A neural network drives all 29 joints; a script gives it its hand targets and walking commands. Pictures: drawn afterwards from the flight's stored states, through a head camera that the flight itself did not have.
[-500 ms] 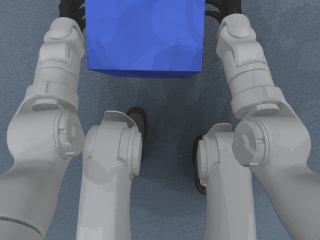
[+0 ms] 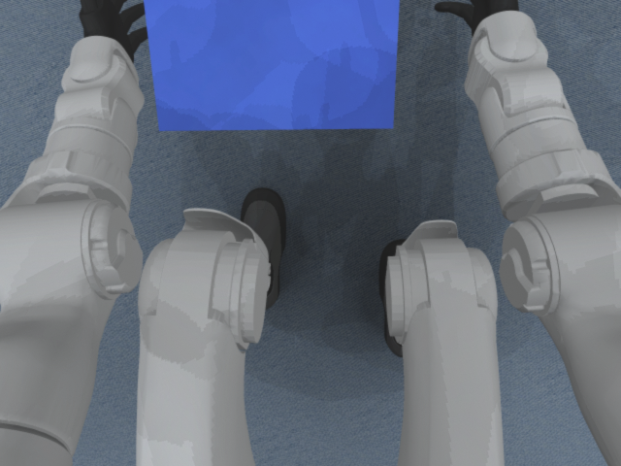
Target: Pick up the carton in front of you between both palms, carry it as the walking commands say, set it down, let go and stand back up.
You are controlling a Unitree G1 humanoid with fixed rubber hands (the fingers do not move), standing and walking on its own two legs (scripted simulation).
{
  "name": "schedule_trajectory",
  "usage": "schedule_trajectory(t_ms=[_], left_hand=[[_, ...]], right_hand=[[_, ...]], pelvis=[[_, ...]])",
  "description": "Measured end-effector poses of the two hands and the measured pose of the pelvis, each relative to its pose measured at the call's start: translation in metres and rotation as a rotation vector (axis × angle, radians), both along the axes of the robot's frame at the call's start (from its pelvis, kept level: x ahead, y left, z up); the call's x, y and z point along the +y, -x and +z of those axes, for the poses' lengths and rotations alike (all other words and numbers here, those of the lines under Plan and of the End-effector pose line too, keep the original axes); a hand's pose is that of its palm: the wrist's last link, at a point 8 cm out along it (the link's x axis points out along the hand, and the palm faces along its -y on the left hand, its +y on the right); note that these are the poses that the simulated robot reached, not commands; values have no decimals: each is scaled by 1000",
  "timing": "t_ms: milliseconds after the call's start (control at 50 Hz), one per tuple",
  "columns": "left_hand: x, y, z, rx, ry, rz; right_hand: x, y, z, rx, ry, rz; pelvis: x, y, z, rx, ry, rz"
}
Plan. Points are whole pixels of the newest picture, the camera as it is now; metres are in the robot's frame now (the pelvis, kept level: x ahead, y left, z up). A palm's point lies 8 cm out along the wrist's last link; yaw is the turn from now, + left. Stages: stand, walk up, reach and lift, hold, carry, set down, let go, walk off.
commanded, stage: set down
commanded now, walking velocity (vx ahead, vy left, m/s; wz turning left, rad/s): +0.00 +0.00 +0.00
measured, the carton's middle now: (285, 36) +0.50 +0.10 -0.25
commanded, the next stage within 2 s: let go in 1.18 s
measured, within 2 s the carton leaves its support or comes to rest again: neither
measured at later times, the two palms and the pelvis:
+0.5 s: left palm out of the picture +0.48 +0.29 -0.06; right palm out of the picture +0.55 -0.09 -0.06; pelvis +0.01 +0.00 +0.07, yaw +1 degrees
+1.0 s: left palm out of the picture +0.48 +0.30 +0.09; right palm out of the picture +0.55 -0.09 +0.09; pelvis +0.04 +0.01 +0.19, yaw +2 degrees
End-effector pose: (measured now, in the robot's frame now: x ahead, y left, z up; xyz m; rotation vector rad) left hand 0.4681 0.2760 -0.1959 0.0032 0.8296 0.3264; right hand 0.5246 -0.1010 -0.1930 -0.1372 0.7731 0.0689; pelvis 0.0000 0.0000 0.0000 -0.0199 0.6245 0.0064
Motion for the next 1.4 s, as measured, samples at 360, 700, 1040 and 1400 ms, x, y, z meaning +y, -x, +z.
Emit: schedule_trajectory(t_ms=[360, 700, 1040, 1400], left_hand=[[13, -15, 83, -191, 6, -13], [14, -15, 185, -193, -12, -28], [25, -9, 294, -200, -1, -36], [24, 23, 376, -101, -49, -147]], right_hand=[[17, -17, 85, -147, -2, -11], [8, -21, 185, -156, -1, -37], [7, -21, 294, -153, 0, -26], [-8, 20, 377, -87, 91, -18]], pelvis=[[-1, -6, 28, 39, 8, 23], [4, -24, 108, 177, 27, 34], [6, -41, 200, 174, 25, 56], [18, -68, 294, 85, 23, 61]])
